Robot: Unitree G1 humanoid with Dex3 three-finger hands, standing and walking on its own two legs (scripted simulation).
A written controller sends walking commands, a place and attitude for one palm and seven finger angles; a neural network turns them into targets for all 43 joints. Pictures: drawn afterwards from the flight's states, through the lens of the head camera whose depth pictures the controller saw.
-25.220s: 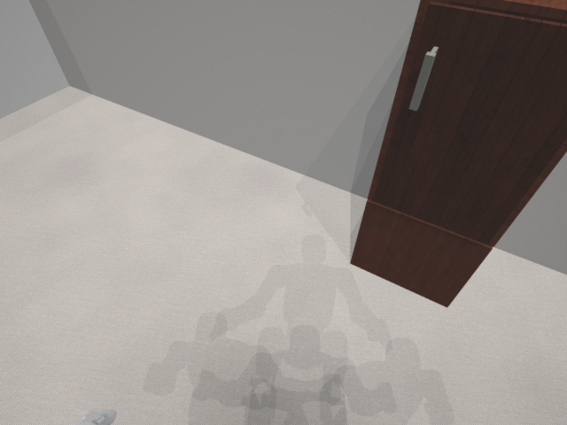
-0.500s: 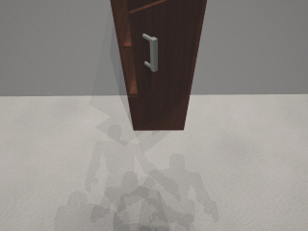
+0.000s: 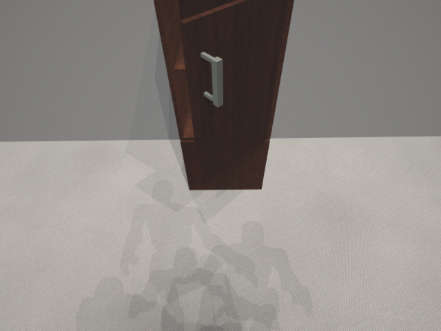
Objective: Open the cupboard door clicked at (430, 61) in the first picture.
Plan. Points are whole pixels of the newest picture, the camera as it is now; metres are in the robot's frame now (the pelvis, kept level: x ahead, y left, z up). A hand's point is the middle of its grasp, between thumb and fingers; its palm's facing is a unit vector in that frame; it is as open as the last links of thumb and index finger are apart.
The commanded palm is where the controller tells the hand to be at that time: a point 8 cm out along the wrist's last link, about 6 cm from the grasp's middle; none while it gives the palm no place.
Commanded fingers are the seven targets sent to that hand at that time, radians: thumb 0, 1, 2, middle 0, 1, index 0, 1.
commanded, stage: walk to a spot facing it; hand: left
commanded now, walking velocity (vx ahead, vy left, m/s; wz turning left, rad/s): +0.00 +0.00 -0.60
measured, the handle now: (212, 80) +0.67 +0.06 +0.09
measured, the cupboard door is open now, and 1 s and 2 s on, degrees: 42 42 42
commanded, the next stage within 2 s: none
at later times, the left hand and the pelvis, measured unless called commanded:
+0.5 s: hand out of the picture +0.08 +0.18 -0.18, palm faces -0.18 -0.94 -0.29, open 7.4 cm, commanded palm none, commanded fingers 0.00 0.90 0.90 -0.20 -0.30 -0.20 -0.30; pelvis -0.03 -0.02 -0.03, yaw -14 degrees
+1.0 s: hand (155, 327) +0.16 +0.16 -0.18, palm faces -0.43 -0.88 -0.22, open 7.4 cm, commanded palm none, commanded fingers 0.00 0.90 0.90 -0.20 -0.30 -0.20 -0.30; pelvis -0.02 +0.00 -0.01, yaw -30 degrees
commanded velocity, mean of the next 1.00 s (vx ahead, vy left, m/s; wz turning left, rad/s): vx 0.00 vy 0.00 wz -0.60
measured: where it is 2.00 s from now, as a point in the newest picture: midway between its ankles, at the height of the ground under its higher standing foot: outside the picture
